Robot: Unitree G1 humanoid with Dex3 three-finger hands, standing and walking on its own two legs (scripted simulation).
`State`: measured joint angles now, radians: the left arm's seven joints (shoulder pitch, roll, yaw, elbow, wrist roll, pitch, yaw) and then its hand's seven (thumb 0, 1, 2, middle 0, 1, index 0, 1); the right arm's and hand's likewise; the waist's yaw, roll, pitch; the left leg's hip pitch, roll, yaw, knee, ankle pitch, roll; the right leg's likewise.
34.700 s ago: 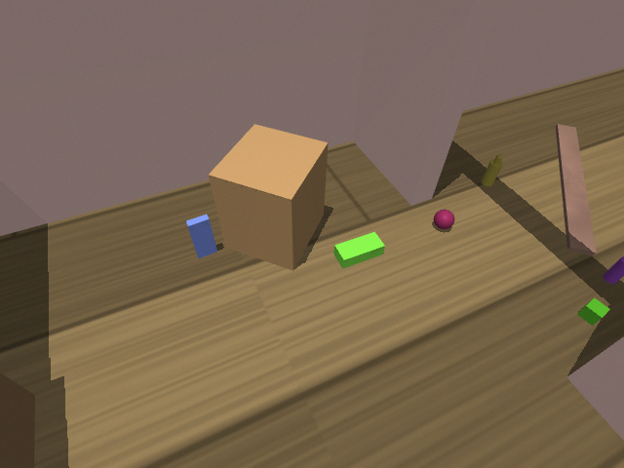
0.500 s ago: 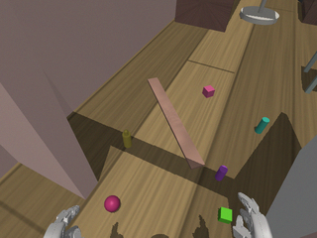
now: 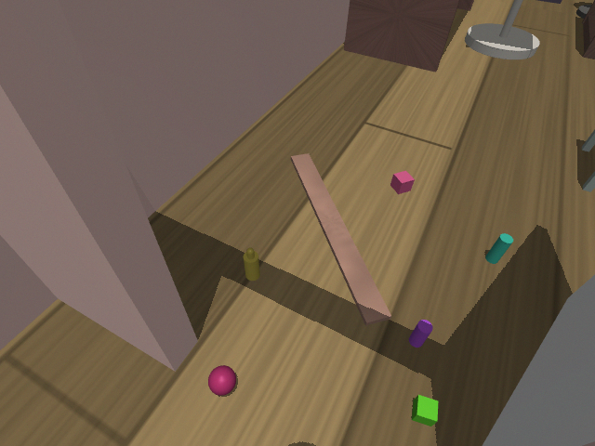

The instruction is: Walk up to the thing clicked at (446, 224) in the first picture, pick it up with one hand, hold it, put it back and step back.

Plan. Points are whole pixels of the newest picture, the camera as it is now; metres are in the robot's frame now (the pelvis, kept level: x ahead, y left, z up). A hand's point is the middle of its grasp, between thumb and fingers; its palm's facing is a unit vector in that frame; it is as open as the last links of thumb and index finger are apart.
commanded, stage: stand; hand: left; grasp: from above
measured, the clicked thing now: (222, 380) +0.45 +0.23 -0.72
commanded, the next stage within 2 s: none
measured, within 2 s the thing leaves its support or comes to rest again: neither
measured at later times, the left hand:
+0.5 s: hand out of the picture +0.02 +0.24 -0.15, palm faces +0.03 -0.94 -0.33, open 7.4 cm
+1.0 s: hand out of the picture +0.06 +0.22 -0.15, palm faces +0.00 -0.95 -0.32, open 7.4 cm
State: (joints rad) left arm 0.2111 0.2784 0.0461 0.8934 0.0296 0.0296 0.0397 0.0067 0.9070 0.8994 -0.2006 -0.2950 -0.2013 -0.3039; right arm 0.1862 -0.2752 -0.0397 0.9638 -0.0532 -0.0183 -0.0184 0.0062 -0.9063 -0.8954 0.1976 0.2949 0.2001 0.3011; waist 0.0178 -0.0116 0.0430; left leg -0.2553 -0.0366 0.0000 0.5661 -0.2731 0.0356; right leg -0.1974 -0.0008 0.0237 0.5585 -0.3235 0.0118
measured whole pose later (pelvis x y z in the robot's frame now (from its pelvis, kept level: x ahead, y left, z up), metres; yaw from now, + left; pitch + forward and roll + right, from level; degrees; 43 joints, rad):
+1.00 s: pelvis +0.00 -0.01 +0.02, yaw +0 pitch -3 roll +0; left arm 0.14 0.30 0.02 1.15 0.02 -0.01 0.02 0.00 0.91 0.90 -0.20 -0.30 -0.20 -0.30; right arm 0.12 -0.31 -0.02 1.16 -0.02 -0.01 -0.01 0.00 -0.91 -0.90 0.20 0.29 0.20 0.30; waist 0.00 0.01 0.06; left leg -0.12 -0.02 -0.01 0.33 -0.15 0.02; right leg -0.07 0.01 0.02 0.33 -0.20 0.00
